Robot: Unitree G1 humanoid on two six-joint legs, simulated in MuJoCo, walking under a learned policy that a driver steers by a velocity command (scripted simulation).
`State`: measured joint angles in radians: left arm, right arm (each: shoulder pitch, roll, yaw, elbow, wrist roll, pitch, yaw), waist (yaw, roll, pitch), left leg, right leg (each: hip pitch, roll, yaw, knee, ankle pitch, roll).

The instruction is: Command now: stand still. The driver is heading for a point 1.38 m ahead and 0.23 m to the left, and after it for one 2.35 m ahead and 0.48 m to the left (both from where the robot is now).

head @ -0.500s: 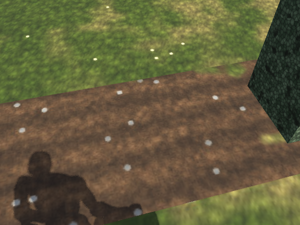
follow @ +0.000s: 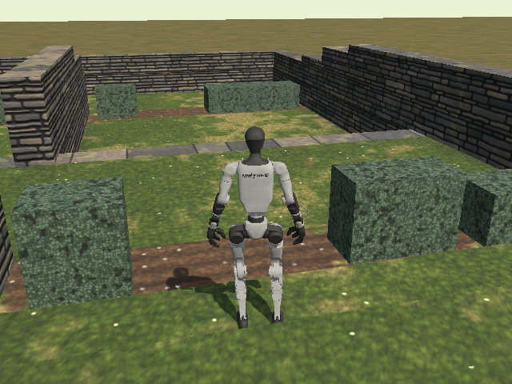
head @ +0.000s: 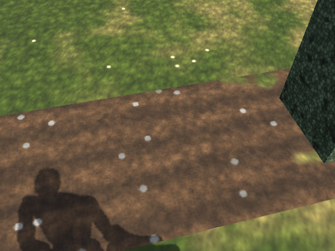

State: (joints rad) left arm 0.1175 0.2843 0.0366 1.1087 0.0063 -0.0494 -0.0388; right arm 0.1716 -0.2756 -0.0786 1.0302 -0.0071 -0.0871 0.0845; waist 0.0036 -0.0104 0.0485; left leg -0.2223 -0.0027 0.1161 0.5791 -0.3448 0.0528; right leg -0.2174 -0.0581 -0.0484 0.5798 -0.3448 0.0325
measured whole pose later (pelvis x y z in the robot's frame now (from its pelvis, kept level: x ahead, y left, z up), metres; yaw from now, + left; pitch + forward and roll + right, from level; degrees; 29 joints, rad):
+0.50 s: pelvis +0.12 -0.06 +0.01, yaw +0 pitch -3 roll -1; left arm 0.36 0.18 0.02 1.09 0.09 -0.12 -0.03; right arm 0.28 -0.23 -0.05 1.07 -0.08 -0.09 0.05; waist 0.02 0.03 0.06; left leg -0.43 0.02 -0.06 1.13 -0.32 0.16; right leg -0.01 0.05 -0.07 0.35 -0.28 -0.07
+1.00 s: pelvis +0.41 -0.02 -0.02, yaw +13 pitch -1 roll +3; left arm 0.25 0.25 0.00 0.89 0.10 -0.08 -0.03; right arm 0.44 -0.21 -0.04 1.08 -0.06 -0.14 0.05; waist -0.08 -0.04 0.01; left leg -0.29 -0.14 -0.02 0.69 -0.39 0.11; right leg -0.56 -0.07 0.11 1.27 -0.44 -0.02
